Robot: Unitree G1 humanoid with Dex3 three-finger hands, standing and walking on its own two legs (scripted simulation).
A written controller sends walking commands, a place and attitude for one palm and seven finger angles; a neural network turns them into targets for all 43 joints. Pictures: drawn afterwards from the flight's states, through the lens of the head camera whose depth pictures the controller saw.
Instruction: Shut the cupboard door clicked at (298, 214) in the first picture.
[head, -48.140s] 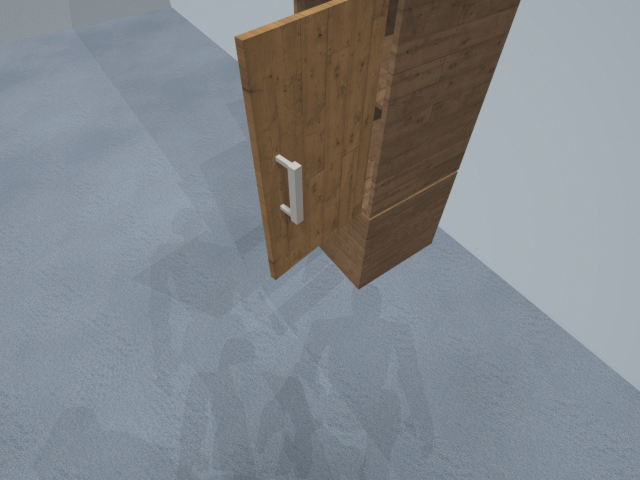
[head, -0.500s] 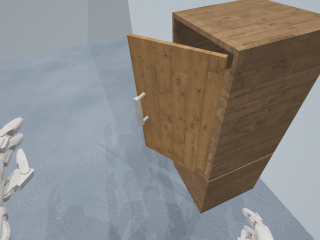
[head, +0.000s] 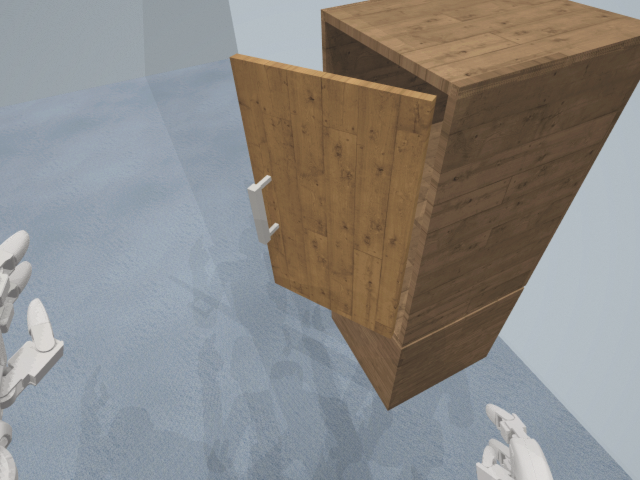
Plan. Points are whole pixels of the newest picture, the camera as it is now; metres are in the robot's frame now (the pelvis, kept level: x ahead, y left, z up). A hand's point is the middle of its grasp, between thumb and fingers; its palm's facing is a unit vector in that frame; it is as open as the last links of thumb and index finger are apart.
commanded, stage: step back with the hand held close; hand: left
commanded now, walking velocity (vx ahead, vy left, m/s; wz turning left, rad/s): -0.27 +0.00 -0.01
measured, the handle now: (265, 210) +0.63 +0.17 -0.05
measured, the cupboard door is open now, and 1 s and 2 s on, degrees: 32 32 32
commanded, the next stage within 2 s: stop stepping back and stand still in 1.46 s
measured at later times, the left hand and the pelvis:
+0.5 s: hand out of the picture +0.14 +0.29 +0.15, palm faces +0.47 -0.76 -0.46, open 7.4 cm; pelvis -0.06 +0.02 -0.02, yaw +0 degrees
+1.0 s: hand out of the picture +0.08 +0.28 +0.16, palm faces +0.52 -0.71 -0.47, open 7.4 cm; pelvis -0.11 +0.00 -0.03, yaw +3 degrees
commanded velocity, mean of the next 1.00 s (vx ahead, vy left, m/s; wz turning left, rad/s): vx -0.32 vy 0.00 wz -0.02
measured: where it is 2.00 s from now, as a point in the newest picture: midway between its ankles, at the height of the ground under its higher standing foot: outside the picture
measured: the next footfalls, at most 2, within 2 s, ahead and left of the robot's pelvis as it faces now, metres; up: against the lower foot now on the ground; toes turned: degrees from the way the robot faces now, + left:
right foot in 1.28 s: -0.15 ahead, -0.13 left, +0.00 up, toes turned +12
left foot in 1.42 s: -0.05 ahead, +0.12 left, +0.00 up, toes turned +11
